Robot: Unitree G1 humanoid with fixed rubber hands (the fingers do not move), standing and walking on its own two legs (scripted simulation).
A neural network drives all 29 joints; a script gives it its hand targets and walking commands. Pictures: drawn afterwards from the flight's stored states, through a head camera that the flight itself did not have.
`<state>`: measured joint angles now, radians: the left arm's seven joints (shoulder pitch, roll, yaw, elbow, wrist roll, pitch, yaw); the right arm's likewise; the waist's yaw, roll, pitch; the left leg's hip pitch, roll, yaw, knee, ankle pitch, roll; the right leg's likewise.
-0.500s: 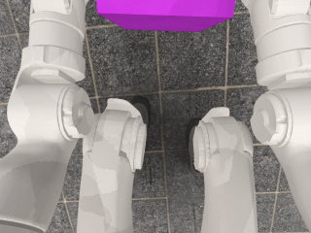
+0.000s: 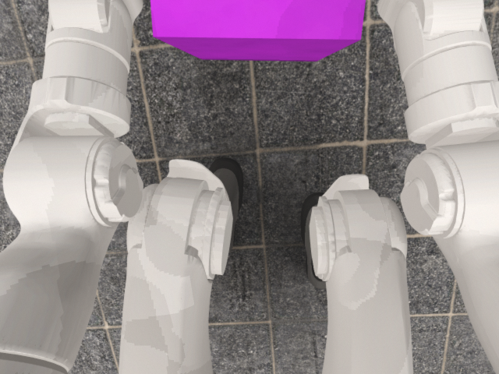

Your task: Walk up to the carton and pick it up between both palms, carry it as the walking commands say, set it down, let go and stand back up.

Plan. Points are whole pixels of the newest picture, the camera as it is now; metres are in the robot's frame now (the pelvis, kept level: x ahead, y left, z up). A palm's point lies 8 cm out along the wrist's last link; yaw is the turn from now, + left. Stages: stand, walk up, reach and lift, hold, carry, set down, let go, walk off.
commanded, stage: set down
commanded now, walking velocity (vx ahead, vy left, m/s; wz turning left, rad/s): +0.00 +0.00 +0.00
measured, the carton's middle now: out of the picture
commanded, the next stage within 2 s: none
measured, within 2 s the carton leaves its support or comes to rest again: neither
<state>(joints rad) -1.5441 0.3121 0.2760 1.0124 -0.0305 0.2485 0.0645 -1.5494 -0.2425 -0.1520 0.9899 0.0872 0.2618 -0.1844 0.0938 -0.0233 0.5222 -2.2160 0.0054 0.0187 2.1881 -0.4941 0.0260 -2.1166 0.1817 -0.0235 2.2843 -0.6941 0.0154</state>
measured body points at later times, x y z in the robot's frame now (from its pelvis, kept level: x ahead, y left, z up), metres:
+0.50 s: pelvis +0.00 +0.00 -0.01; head +0.37 +0.03 +0.24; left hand +0.56 +0.23 -0.17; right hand +0.58 -0.07 -0.17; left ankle +0.14 +0.11 -0.33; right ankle +0.09 -0.10 -0.33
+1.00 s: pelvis +0.01 -0.01 -0.01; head +0.38 +0.02 +0.23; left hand +0.56 +0.23 -0.17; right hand +0.58 -0.07 -0.18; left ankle +0.14 +0.11 -0.33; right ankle +0.09 -0.10 -0.33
